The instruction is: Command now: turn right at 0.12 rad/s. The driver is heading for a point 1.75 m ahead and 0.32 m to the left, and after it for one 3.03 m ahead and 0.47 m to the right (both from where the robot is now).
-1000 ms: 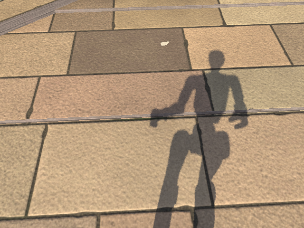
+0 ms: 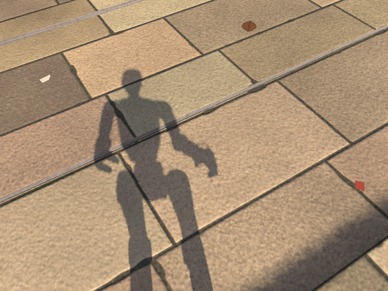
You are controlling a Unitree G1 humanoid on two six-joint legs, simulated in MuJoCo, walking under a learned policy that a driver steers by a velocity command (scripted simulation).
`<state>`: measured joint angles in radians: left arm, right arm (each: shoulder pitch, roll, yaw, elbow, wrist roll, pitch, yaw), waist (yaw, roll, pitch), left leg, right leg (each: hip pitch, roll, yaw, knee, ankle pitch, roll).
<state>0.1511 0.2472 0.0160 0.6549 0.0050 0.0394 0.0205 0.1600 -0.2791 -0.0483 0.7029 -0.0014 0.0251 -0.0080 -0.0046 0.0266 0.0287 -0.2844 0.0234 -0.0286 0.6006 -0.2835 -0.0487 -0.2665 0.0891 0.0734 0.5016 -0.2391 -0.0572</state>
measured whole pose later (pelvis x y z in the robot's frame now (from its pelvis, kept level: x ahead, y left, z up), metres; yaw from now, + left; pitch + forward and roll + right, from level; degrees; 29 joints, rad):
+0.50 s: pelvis +0.01 +0.03 +0.00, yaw +0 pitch -1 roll +0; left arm 0.23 0.25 0.04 0.80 0.01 0.04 0.05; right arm 0.22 -0.24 0.01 0.70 0.00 -0.02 -0.01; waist 0.00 0.00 0.01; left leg -0.17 -0.02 0.00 0.47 -0.28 0.03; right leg -0.21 0.04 0.10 0.47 -0.26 -0.01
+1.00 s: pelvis +0.17 -0.03 +0.01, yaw +1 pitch +1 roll +0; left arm 0.44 0.24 0.03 0.83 0.00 -0.10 -0.01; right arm 0.21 -0.32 -0.05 0.68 0.02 -0.06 0.02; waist 0.05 0.06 -0.01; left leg -0.63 0.06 -0.04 0.97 -0.10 0.02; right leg -0.07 0.04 -0.02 0.32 -0.27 -0.05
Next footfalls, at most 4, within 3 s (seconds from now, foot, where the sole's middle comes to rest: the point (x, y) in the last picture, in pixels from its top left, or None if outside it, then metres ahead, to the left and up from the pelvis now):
0.02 left None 0.03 0.14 -0.77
0.76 right None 0.14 -0.12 -0.77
1.34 left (166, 285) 0.56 0.16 -0.91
1.80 right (225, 215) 0.85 -0.08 -0.91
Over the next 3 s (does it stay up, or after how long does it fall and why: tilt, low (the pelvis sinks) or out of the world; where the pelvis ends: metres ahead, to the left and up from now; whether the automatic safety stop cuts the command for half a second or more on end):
stays up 1.31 0.17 -0.12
